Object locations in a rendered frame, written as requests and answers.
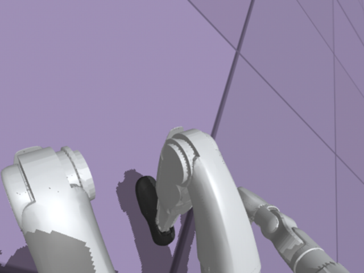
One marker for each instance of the right robot hand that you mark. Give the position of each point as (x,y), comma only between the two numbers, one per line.
(251,201)

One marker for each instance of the right robot foot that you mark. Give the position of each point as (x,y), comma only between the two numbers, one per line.
(145,190)

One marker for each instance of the right robot arm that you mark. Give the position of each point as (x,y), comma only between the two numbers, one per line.
(298,250)

